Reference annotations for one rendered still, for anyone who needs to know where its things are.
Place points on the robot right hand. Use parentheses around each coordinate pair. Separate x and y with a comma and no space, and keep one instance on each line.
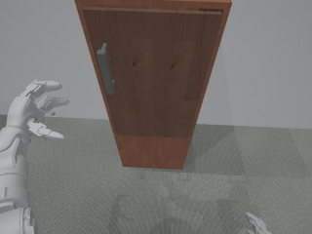
(258,225)

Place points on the left robot upper arm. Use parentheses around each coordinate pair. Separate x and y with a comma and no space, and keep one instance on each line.
(18,221)

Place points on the handle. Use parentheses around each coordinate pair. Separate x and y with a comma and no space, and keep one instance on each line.
(105,70)

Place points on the robot left hand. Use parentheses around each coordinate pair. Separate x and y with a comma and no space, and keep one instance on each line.
(23,109)

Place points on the left robot forearm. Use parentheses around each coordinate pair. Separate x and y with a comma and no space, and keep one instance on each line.
(13,169)

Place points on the cupboard door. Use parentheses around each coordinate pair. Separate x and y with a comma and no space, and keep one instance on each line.
(159,60)

